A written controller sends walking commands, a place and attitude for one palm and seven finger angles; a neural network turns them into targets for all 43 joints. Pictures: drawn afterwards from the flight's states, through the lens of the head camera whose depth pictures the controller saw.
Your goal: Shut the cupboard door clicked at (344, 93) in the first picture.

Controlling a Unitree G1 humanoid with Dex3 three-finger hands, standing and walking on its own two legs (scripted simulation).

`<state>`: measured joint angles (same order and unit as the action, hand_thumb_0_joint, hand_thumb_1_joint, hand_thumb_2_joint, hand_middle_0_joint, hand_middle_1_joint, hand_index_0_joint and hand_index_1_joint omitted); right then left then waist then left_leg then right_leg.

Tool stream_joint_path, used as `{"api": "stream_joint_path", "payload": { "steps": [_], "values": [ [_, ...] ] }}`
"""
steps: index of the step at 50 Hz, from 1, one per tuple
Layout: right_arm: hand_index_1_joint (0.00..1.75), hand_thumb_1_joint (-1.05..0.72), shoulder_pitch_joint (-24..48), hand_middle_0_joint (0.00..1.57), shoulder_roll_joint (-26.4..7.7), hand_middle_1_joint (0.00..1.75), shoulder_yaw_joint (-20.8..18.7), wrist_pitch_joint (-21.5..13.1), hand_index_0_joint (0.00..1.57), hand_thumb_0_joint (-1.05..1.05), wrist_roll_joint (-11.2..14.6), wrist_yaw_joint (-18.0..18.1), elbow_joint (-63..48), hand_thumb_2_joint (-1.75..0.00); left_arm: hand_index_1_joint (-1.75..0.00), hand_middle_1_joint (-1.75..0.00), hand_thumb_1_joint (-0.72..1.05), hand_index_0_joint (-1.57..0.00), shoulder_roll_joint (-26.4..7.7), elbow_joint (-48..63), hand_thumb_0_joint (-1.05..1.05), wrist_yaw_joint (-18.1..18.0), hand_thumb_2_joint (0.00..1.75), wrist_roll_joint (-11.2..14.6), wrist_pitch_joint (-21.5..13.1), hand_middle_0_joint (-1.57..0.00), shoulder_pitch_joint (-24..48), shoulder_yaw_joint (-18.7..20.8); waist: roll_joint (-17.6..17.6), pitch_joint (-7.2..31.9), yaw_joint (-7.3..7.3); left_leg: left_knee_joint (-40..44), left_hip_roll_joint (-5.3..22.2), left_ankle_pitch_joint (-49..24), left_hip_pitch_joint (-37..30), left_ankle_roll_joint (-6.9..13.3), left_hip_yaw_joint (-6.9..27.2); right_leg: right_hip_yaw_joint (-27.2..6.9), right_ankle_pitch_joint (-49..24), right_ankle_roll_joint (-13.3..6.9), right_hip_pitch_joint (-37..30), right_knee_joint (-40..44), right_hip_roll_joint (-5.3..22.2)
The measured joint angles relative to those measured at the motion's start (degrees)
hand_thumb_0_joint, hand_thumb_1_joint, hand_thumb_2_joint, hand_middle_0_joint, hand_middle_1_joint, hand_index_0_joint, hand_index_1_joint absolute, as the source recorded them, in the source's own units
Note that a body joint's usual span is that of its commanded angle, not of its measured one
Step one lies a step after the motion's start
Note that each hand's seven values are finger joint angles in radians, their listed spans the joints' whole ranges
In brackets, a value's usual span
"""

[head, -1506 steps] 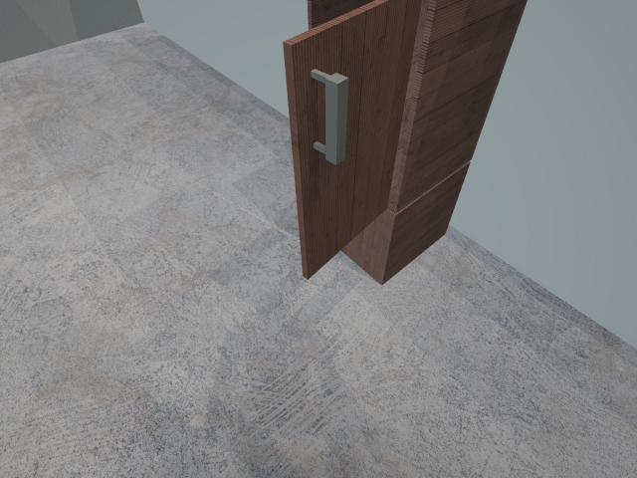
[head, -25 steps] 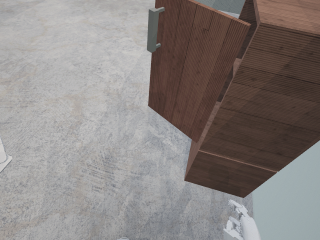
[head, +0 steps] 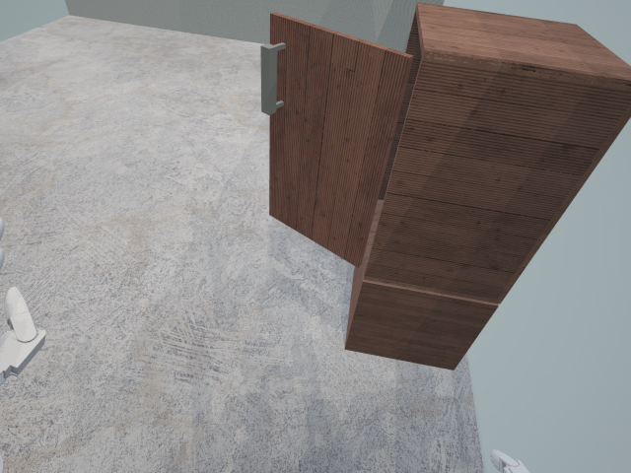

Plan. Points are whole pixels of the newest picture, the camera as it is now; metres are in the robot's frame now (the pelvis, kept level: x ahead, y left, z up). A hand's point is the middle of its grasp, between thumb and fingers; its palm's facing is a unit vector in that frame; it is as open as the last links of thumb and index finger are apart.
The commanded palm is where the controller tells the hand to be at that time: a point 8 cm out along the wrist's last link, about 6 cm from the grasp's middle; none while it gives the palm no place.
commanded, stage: stop stepping back and stand still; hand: left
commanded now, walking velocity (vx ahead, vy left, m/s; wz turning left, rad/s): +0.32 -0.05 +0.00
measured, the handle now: (274, 78) +0.93 +0.13 +0.12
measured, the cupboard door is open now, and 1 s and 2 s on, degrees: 62 62 62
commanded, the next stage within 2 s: let the arm hang, fingers relaxed in 1.00 s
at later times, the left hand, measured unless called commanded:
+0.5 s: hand out of the picture +0.12 +0.30 +0.15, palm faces +0.50 -0.78 -0.36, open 7.4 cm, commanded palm +0.05 +0.34 +0.18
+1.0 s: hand out of the picture +0.17 +0.29 +0.16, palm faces +0.36 -0.79 -0.50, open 7.4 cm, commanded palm +0.10 +0.34 +0.18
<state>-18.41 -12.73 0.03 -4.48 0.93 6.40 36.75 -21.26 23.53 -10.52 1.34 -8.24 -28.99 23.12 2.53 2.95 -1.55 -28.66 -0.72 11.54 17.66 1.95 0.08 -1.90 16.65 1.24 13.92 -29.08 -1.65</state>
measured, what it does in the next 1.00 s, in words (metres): steps on the spot: left foot, then right foot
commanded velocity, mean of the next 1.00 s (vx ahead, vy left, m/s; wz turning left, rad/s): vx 0.08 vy -0.02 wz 0.00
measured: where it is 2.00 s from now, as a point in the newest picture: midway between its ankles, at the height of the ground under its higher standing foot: outside the picture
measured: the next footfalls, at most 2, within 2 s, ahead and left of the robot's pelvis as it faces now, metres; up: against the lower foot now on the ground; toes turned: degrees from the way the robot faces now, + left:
left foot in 0.46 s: -0.02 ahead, +0.17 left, +0.00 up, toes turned +7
right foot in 0.74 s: +0.03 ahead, -0.06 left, +0.00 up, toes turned -2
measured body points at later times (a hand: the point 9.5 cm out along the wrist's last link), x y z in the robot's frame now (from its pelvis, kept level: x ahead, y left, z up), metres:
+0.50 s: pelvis -0.07 +0.03 -0.01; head -0.08 +0.04 +0.44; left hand +0.09 +0.34 +0.17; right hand +0.09 -0.23 -0.08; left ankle -0.05 +0.16 -0.74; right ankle -0.02 -0.10 -0.73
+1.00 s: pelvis -0.03 +0.04 +0.00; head -0.01 +0.05 +0.45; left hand +0.14 +0.33 +0.18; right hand +0.11 -0.21 -0.09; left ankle -0.06 +0.17 -0.74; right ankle -0.01 -0.06 -0.74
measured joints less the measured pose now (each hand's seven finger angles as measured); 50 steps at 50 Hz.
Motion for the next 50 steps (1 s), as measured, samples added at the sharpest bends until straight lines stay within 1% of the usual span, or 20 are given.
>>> {"api": "stream_joint_path", "payload": {
  "steps": [3,4,6,7,10,13,17,20,23,25,26,29,31,34,36,37,40,44,47,50],
  "values": [
    [0.3,-0.91,0.1,0.2,2.3,0.29,0.9,-1.2,0.2,0.02,-0.7,-1.0,0.1,-0.9,-0.3,-0.3,0.89,-0.21,0.4,2.5,0.02,0.6,0.9,-0.9,-0.3,-0.2,0.4,-1.9,1.2,-0.1,-0.49,0.6,-0.4,0.9,1.3,-0.3,-0.4,1.3,1.9,-0.7,-2.0,-0.7,-0.6],
    [0.3,-0.91,0.6,0.21,2.9,0.3,1.1,-1.4,0.2,0.02,-0.9,-1.3,0.1,-0.9,-0.3,-0.3,0.89,-0.21,0.3,3.5,0.02,0.7,0.9,-1.1,-0.6,-0.2,0.3,-2.2,0.9,-0.2,-0.71,0.2,-0.1,1.7,2.0,-0.5,-0.4,1.3,1.9,-2.2,-2.0,-0.1,-1.2],
    [0.3,-0.91,1.7,0.21,3.5,0.3,1.1,-1.3,0.2,0.02,-1.5,-2.0,0.0,-0.9,-0.3,-0.3,0.89,-0.21,-0.8,5.4,0.02,1.1,0.9,-1.2,-1.4,-0.21,-0.4,-2.3,-0.6,-0.8,-1.36,-2.1,0.5,6.0,3.7,-0.8,0.2,2.2,1.2,-4.0,-1.7,0.4,-1.8],
    [0.3,-0.91,2.1,0.21,3.7,0.3,1.1,-0.9,0.2,0.02,-1.6,-2.3,0.0,-0.9,-0.3,-0.3,0.89,-0.21,-1.7,6.3,0.02,1.3,0.9,-1.1,-2.0,-0.21,-1.1,-1.9,-1.1,-0.8,-1.2,-5.8,0.6,9.1,5.5,-1.1,0.3,2.4,0.9,-4.8,-1.2,0.4,-2.0],
    [0.3,-0.9,2.8,0.21,3.4,0.3,0.7,0.5,0.2,0.01,-1.7,-3.2,1.0,-0.9,-0.3,-0.3,0.89,-0.22,-3.7,7.2,0.02,1.7,0.9,-0.3,-4.1,-0.21,-3.8,0.3,-0.6,0.6,0.97,-25.9,-0.7,10.4,12.2,-2.3,0.0,0.6,-3.6,-6.0,0.3,1.3,-1.0],
    [0.3,-0.9,2.4,0.21,1.9,0.3,0.2,1.6,0.2,0.01,-1.5,-3.0,1.4,-0.89,-0.3,-0.3,0.89,-0.22,-3.4,3.2,0.01,1.5,0.9,0.1,-5.3,-0.21,-4.3,1.7,-1.2,2.6,2.06,-33.3,0.3,8.3,14.5,-2.6,-0.6,0.0,-3.1,-5.0,0.7,2.8,0.3],
    [0.3,-0.91,2.2,0.21,-0.4,0.3,-0.8,1.2,0.2,0.01,-0.9,-2.0,1.7,-0.9,-0.3,-0.3,0.89,-0.22,-1.7,-4.5,0.01,0.9,0.9,0.2,-4.0,-0.21,0.3,0.7,-2.0,2.5,2.49,-25.9,2.5,7.2,11.5,-1.9,-2.2,0.7,-3.4,-4.0,0.9,4.6,2.6],
    [0.3,-0.91,2.7,0.21,-1.7,0.3,-1.6,0.6,0.2,0.01,-1.0,-1.2,1.7,-0.9,-0.3,-0.3,0.89,-0.21,-0.1,-5.3,0.01,0.0,0.9,0.0,-2.3,-0.21,2.5,-1.1,-1.1,0.5,2.5,-15.2,3.2,8.4,5.5,-1.0,-3.9,0.9,-6.8,-2.7,1.5,3.7,4.3],
    [0.3,-0.91,2.8,0.21,-3.0,0.3,-2.2,-0.2,0.2,0.02,-1.2,-0.6,0.7,-0.9,-0.3,-0.3,0.89,-0.21,1.6,-1.3,0.01,-0.4,0.9,0.0,-1.4,-0.2,1.2,-3.1,-2.1,-0.2,1.78,-2.6,4.0,10.5,-2.4,-0.2,-4.1,1.7,-3.2,-1.3,3.5,-1.2,3.8],
    [0.3,-0.91,3.8,0.21,-1.8,0.3,-2.4,-0.3,0.2,0.02,-1.0,-0.3,0.3,-0.9,-0.3,-0.3,0.89,-0.21,1.1,1.7,0.01,-0.5,0.9,0.1,-1.3,-0.21,0.4,-3.0,-0.9,-1.7,1.04,-2.7,3.7,3.6,-2.4,-1.1,-4.1,1.0,4.1,-1.4,5.9,-8.8,3.5],
    [0.3,-0.91,4.2,0.21,-0.7,0.3,-2.2,-0.4,0.2,0.02,-1.0,-0.2,0.3,-0.9,-0.3,-0.3,0.89,-0.21,0.4,2.8,0.02,-0.5,0.9,-0.1,-1.5,-0.21,0.1,-2.5,0.1,-2.3,1.07,-3.4,3.6,3.2,-2.7,-1.6,-4.5,0.9,6.1,-1.3,7.4,-13.7,3.1],
    [0.3,-0.91,3.7,0.2,2.7,0.29,-0.9,-1.2,0.2,0.02,-1.0,-1.2,0.2,-0.9,-0.3,-0.3,0.89,-0.21,-2.6,5.2,0.02,-0.2,0.9,-0.4,-2.1,-0.21,-0.4,0.1,1.6,-2.3,0.75,-2.2,4.2,3.9,-4.6,-2.2,-4.8,2.9,5.9,-1.2,10.1,-21.4,2.0],
    [0.3,-0.91,3.0,0.2,4.1,0.29,0.1,-1.7,0.2,0.01,-1.0,-2.0,0.0,-0.9,-0.3,-0.3,0.89,-0.21,-3.6,6.4,0.02,-0.2,0.9,-0.5,-2.4,-0.21,-0.1,1.5,1.1,-2.1,0.86,-1.1,5.0,3.8,-5.6,-2.6,-4.6,4.9,4.0,-1.0,9.3,-18.7,1.7],
    [0.3,-0.91,2.4,0.21,5.0,0.3,1.5,-1.8,0.2,0.01,-0.9,-3.0,-0.3,-0.9,-0.3,-0.3,0.89,-0.21,-4.3,6.9,0.02,-0.4,0.9,-0.3,-3.2,-0.21,0.3,3.0,-0.6,-2.0,1.18,-1.6,6.0,4.6,-5.8,-3.1,-4.6,6.8,0.7,-0.7,5.5,-9.4,1.1],
    [0.3,-0.91,2.4,0.21,5.4,0.3,2.3,-1.5,0.2,0.01,-0.7,-3.4,-0.6,-0.9,-0.3,-0.3,0.89,-0.21,-4.9,6.1,0.01,-0.4,0.9,-0.2,-3.3,-0.21,0.2,3.7,-0.8,-1.8,1.46,-3.3,5.8,6.0,-5.3,-3.4,-5.4,6.6,-1.0,-0.6,2.3,-2.8,1.1],
    [0.3,-0.9,2.7,0.21,5.4,0.3,2.5,-1.2,0.2,0.01,-0.6,-3.6,-0.6,-0.9,-0.3,-0.3,0.89,-0.21,-4.8,5.2,0.01,-0.3,0.9,-0.1,-3.2,-0.2,0.3,3.8,-1.1,-1.9,1.66,-4.4,5.8,6.9,-4.8,-3.5,-5.8,6.1,-3.1,-1.6,1.5,-0.8,0.9],
    [0.3,-0.9,4.3,0.21,4.3,0.3,2.3,-0.2,0.2,0.01,-0.5,-3.9,0.2,-0.9,-0.3,-0.3,0.89,-0.21,-2.3,1.7,0.01,0.3,0.9,0.2,-2.1,-0.2,1.5,1.6,-4.0,-3.2,1.07,-5.7,6.8,7.8,-4.2,-3.9,-5.3,6.5,-3.6,-3.6,1.8,-1.0,-0.1],
    [0.3,-0.9,5.9,0.21,2.9,0.3,1.1,1.1,0.2,0.01,-0.1,-3.9,0.2,-0.89,-0.3,-0.3,0.89,-0.21,-0.7,2.2,0.01,0.9,0.9,0.7,-0.6,-0.2,-0.1,-1.1,-4.0,-4.4,-0.1,-4.6,5.7,7.4,-3.5,-3.8,-4.4,6.5,-2.9,-3.5,2.9,-1.4,0.6],
    [0.3,-0.91,6.4,0.21,2.3,0.3,0.4,2.1,0.2,0.01,-0.1,-3.2,-0.3,-0.89,-0.3,-0.3,0.89,-0.21,-2.0,5.7,0.01,1.1,0.9,0.9,-0.6,-0.21,-3.6,-1.0,-2.2,-5.1,-0.84,-3.0,4.9,6.6,-4.2,-3.6,-4.8,6.0,-2.8,-3.2,3.0,-1.4,1.3],
    [0.3,-0.91,6.3,0.21,1.7,0.3,-0.2,2.6,0.2,0.01,0.0,-2.5,-1.3,-0.9,-0.3,-0.3,0.89,-0.22,-4.2,9.0,0.02,0.9,0.9,1.1,-1.4,-0.21,-6.6,0.8,-1.0,-5.1,-0.74,-2.0,4.8,6.2,-4.9,-3.4,-5.0,5.8,-3.2,-2.9,2.5,-0.6,1.3]
  ]
}}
